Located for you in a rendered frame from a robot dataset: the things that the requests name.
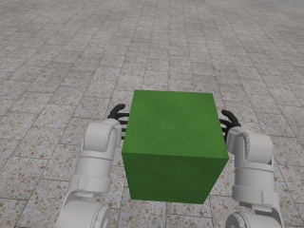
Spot robot right forearm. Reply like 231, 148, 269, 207
226, 126, 285, 228

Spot right robot hand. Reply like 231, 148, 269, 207
219, 109, 241, 144

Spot left robot hand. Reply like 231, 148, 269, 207
107, 104, 129, 140

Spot robot left forearm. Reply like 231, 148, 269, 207
54, 118, 123, 228

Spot robot left upper arm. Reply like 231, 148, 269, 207
55, 199, 111, 228

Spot robot right upper arm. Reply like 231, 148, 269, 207
225, 211, 282, 228

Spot carton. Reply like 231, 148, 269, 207
121, 89, 230, 204

